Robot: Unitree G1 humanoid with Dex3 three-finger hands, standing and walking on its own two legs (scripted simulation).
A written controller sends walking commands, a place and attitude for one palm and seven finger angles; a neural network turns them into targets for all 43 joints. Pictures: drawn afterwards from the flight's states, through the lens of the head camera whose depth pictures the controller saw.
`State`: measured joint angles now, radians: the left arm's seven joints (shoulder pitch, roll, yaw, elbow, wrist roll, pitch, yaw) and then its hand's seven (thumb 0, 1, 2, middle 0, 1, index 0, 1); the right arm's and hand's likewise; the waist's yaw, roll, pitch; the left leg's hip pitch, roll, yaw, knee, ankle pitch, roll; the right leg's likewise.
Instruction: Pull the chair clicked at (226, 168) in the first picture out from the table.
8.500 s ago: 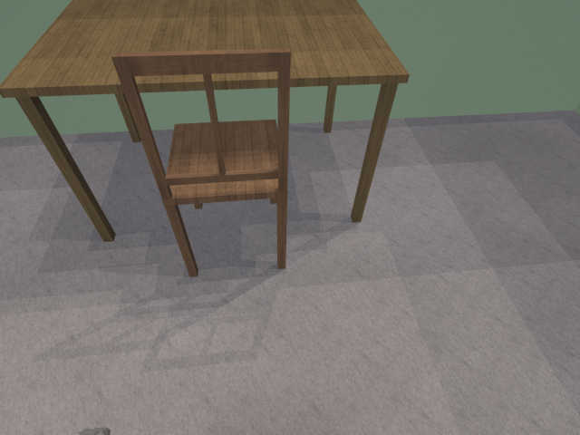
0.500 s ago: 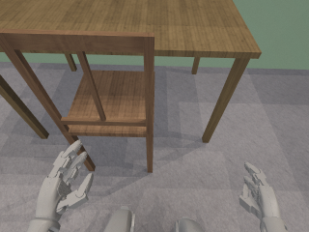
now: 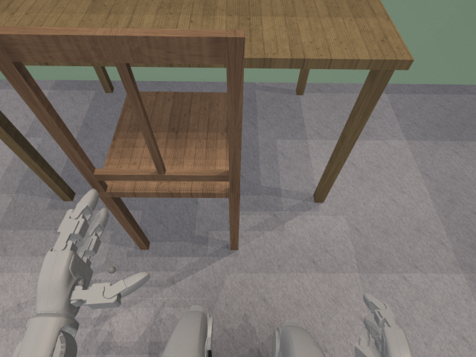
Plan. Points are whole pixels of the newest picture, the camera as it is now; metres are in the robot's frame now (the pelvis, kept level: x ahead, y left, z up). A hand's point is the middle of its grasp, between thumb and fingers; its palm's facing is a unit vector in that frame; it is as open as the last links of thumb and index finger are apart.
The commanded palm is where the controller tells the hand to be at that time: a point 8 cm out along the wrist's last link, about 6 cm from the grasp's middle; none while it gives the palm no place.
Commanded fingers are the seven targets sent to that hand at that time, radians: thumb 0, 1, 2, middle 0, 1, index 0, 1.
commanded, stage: raise the hand toward the chair's back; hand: left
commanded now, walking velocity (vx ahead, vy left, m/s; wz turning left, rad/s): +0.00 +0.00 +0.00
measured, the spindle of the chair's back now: (146, 128) +0.53 +0.23 +0.03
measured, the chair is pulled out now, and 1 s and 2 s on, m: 0.00 0.00 0.00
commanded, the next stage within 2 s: aim the fingers beside a spindle in 1.20 s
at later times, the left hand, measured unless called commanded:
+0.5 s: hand (98, 257) +0.25 +0.22 +0.06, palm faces +0.08 -0.99 -0.07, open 16.7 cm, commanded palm +0.22 +0.27 +0.07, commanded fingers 0.00 -0.50 0.30 -0.06 -0.08 -0.06 -0.08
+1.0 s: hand (108, 248) +0.26 +0.21 +0.07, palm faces +0.07 -1.00 -0.06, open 16.9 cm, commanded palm +0.23 +0.26 +0.07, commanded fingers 0.00 -0.50 0.30 -0.06 -0.08 -0.06 -0.08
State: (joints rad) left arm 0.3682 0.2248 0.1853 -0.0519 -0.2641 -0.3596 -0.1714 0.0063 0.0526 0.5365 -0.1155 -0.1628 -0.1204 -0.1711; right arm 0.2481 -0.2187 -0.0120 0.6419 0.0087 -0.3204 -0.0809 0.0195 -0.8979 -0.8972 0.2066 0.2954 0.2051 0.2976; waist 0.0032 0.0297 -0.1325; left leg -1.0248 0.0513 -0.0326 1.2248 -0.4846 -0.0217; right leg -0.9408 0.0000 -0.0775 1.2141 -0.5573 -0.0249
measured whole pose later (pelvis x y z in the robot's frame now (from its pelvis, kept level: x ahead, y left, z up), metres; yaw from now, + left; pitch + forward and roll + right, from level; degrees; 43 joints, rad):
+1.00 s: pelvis +0.01 +0.00 +0.01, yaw +0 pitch +15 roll -2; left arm 0.29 0.25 0.22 0.01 -0.28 -0.34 -0.22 -0.01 -0.50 0.30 -0.06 -0.08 -0.07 -0.08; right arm 0.22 -0.25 0.00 0.60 0.01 -0.29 -0.07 0.02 -0.90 -0.90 0.20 0.29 0.20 0.30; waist 0.00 0.02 -0.13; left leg -0.96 0.05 -0.04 1.17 -0.48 -0.03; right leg -0.87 0.01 -0.08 1.15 -0.55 -0.03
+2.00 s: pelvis +0.01 +0.01 +0.00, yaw +0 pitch +18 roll -2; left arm 0.04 0.23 0.18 0.19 -0.21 -0.36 -0.17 -0.01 -0.50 0.30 -0.06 -0.08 -0.06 -0.08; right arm 0.20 -0.25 0.01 0.63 -0.01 -0.27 -0.06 0.02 -0.90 -0.90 0.21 0.30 0.20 0.30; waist 0.00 0.02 -0.14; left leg -1.06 0.04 -0.03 1.23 -0.50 -0.01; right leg -0.97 0.00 -0.07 1.21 -0.57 -0.01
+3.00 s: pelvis +0.00 +0.00 -0.02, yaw -1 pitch +22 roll -1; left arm -0.31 0.26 0.28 0.59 -0.16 -0.44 -0.14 -0.01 -0.50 0.30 -0.06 -0.08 -0.07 -0.08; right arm 0.23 -0.25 0.00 0.67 -0.01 -0.16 -0.04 0.01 -0.90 -0.90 0.20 0.29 0.20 0.30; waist -0.04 0.02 -0.17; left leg -1.19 0.06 -0.01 1.31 -0.50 -0.02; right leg -1.13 0.01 -0.05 1.31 -0.57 -0.02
